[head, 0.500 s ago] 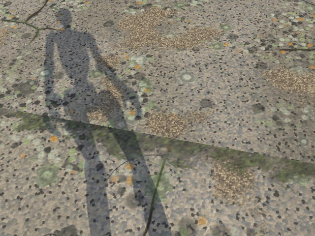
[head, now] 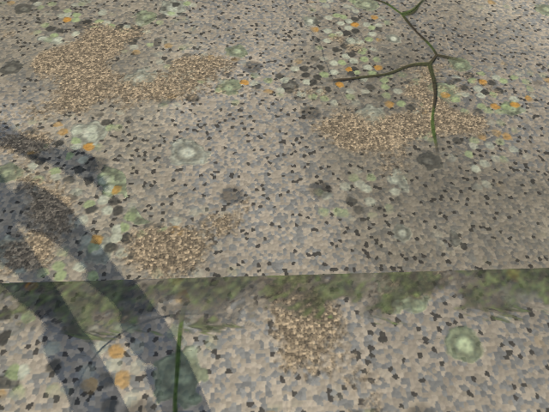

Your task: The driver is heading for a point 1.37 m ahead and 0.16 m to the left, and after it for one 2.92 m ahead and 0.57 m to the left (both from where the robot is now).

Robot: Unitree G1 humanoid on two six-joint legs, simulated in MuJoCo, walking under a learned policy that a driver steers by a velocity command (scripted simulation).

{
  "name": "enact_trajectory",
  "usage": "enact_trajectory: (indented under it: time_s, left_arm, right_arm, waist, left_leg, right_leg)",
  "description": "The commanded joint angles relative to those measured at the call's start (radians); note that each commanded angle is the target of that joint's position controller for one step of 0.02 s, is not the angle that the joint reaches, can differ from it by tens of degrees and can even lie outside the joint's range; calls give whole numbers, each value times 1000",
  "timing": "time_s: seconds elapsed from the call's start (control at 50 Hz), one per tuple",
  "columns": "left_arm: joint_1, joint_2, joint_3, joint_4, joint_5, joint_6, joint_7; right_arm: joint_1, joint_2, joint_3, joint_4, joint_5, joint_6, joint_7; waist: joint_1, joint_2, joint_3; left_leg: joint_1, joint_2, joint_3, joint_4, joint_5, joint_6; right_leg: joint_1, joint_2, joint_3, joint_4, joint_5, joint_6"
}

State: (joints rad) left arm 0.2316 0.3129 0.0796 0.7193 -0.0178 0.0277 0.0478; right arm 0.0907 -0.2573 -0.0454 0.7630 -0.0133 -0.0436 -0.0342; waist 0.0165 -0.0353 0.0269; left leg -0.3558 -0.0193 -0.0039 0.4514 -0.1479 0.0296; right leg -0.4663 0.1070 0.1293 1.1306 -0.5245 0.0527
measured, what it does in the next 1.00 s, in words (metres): walks ahead: right foot, then left foot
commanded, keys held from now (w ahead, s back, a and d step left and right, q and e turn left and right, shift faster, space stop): e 0.08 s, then no key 0.26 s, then w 0.08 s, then w+q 0.58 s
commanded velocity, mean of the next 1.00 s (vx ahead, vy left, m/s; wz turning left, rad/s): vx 0.22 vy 0.00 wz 0.03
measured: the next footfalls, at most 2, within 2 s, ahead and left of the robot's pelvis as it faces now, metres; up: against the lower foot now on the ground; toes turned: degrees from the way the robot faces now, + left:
right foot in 0.30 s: +0.03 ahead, -0.15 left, +0.00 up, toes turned -7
left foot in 0.90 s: +0.33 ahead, +0.14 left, +0.00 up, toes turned +6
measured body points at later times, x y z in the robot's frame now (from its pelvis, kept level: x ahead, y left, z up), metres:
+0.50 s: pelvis +0.02 -0.05 +0.01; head +0.03 -0.08 +0.46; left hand +0.17 +0.19 -0.08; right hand +0.09 -0.35 -0.12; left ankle +0.05 +0.10 -0.66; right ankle -0.01 -0.14 -0.74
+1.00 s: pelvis +0.24 +0.05 -0.02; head +0.25 +0.05 +0.43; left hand +0.23 +0.29 -0.16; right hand +0.41 -0.17 -0.12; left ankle +0.29 +0.14 -0.74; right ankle +0.05 -0.14 -0.65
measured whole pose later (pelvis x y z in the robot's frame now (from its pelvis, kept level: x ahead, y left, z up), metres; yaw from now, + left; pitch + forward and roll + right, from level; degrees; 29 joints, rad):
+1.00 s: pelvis +0.24 +0.05 -0.02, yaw +8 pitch +2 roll +0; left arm 0.41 0.23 -0.02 0.87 0.09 -0.11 -0.03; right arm 0.20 -0.24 -0.03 0.76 -0.05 -0.14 0.05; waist 0.01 -0.01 -0.02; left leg -0.44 -0.07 0.02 0.66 -0.24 0.07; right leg -0.16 -0.10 0.01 1.04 -0.47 -0.01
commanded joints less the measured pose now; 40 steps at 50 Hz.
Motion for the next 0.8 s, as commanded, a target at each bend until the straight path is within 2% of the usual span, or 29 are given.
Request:
enact_trajectory:
  time_s: [0.02, 0.06, 0.1, 0.14, 0.18, 0.24, 0.28, 0.3, 0.32, 0.34, 0.36, 0.38, 0.4, 0.42, 0.44, 0.48, 0.56, 0.58, 0.6, 0.64, 0.68, 0.74, 0.8]
  left_arm:
    - [82, 72, 25, -51, -5, 18, -5]
    - [44, 40, 13, -84, -9, 17, -7]
    - [4, 30, 5, -117, 0, 12, -10]
    - [-7, 18, -5, -133, 8, 8, -16]
    - [-3, 24, -8, -137, 9, 7, -24]
    - [6, 34, -6, -140, 10, 10, -35]
    - [68, 28, -2, -112, 13, 7, -43]
    - [79, 53, 5, -113, 19, 7, -41]
    - [86, 126, 17, -132, 27, 9, -29]
    - [36, 157, 16, -152, 47, 0, -32]
    - [56, 117, 10, -142, 52, -21, -38]
    - [74, 116, 11, -117, 42, -37, -42]
    - [63, 120, 14, -105, 23, -48, -42]
    - [51, 101, 7, -96, 11, -59, -39]
    - [50, 86, 1, -88, 13, -68, -34]
    - [73, 65, -1, -76, 23, -87, -27]
    - [109, 70, 11, -46, 25, -112, -24]
    - [119, -24, -34, -67, 106, -149, -46]
    - [133, -24, -34, -47, 103, -163, -54]
    - [112, 11, -35, -36, 93, -169, -62]
    - [110, 31, -39, -20, 92, -162, -62]
    - [157, 40, -49, 25, 95, -149, -62]
    - [202, 48, -54, 73, 97, -141, -61]
  right_arm:
    - [-22, -118, -24, -72, -7, 8, -8]
    - [9, -127, -27, -63, -9, 16, -13]
    - [40, -145, -33, -56, -6, 21, -18]
    - [37, -167, -40, -56, 0, 24, -14]
    - [27, -184, -44, -58, 8, 27, -4]
    - [39, -194, -44, -48, 26, 30, 8]
    - [39, -174, -35, -35, 43, 36, 10]
    - [93, -139, -24, -12, 42, 34, 14]
    - [110, -57, 4, -28, 0, 30, 27]
    - [69, -59, 0, -65, -5, 25, 23]
    - [24, -131, -19, -68, 4, 28, 16]
    - [29, -162, -35, -55, 21, 30, 19]
    - [49, -165, -45, -32, 24, 33, 18]
    - [53, -174, -52, -23, 23, 34, 19]
    - [64, -161, -52, -13, 29, 29, 24]
    - [73, -134, -49, 3, 37, 7, 36]
    - [41, -95, -38, -1, 37, -12, 48]
    - [98, -66, -17, 6, -66, -20, 77]
    - [86, -75, -26, 2, -72, -24, 82]
    - [76, -84, -27, -12, -46, -33, 89]
    - [69, -60, -11, -23, -46, -34, 99]
    - [32, -29, 12, -47, -42, -35, 117]
    - [-15, -30, 19, -76, -46, -44, 122]
  waist:
    - [9, 134, -101]
    - [-14, 171, -97]
    - [-35, 173, -115]
    - [-36, 170, -135]
    - [-35, 185, -140]
    - [-31, 196, -130]
    - [7, 181, -126]
    - [6, 143, -130]
    - [-27, -89, -161]
    - [-30, -236, -110]
    - [21, -169, -107]
    - [22, -156, -76]
    - [14, -140, -40]
    - [9, -152, 4]
    - [-4, -139, 23]
    - [-3, -100, 16]
    - [22, -63, 2]
    - [26, -89, 34]
    - [25, -84, 50]
    - [17, -66, 29]
    - [19, -62, 15]
    - [40, -66, 38]
    - [54, -71, 64]
  left_leg:
    - [158, 246, -174, -149, 276, 193]
    - [185, 245, -126, -170, 267, 213]
    - [220, 279, -124, -171, 296, 238]
    - [213, 293, -103, -165, 301, 244]
    - [185, 295, -85, -162, 280, 242]
    - [183, 305, -96, -129, 219, 224]
    - [133, 271, -66, -51, 181, 169]
    - [63, 230, -34, 8, 81, 96]
    - [-91, 133, 68, 235, -202, -12]
    - [-205, 58, 56, 343, -469, -55]
    - [-204, 84, -4, 463, -450, -62]
    - [-261, 78, -5, 536, -388, -54]
    - [-315, 85, -11, 571, -320, -48]
    - [-361, 93, -26, 582, -251, -45]
    - [-380, 94, -31, 594, -190, -39]
    - [-414, 101, -37, 587, -86, -28]
    - [-433, 100, -60, 470, 4, -31]
    - [-459, 59, -57, 501, 26, -29]
    - [-492, 70, -92, 488, 38, -18]
    - [-501, 60, -88, 452, 88, -7]
    - [-481, 76, -54, 395, 119, -9]
    - [-414, 91, -6, 283, 135, 7]
    - [-371, 79, 25, 209, 73, 52]
  right_leg:
    - [-99, -89, -43, 115, 104, 40]
    - [-112, -102, -77, 29, 130, 43]
    - [-105, -126, -79, -56, 127, 42]
    - [-38, -140, -89, -159, 122, 28]
    - [42, -136, -116, -256, 126, 10]
    - [122, -120, -138, -429, 164, -28]
    - [266, -82, -180, -673, 315, -75]
    - [370, -107, -130, -752, 399, -103]
    - [491, -336, 152, -793, 596, -166]
    - [364, -493, 283, -809, 689, -330]
    - [310, -463, 286, -869, 423, -362]
    - [330, -414, 269, -917, 163, -327]
    - [346, -378, 262, -945, -19, -287]
    - [350, -367, 261, -975, -64, -270]
    - [359, -356, 235, -993, -39, -259]
    - [420, -348, 174, -1008, 68, -248]
    - [491, -362, 72, -1025, 217, -245]
    - [483, -425, 94, -1085, 145, -295]
    - [501, -441, 98, -1096, 140, -303]
    - [535, -426, 22, -1101, 184, -293]
    - [549, -423, -57, -1095, 247, -283]
    - [522, -417, -151, -1065, 333, -267]
    - [547, -443, -185, -1037, 331, -254]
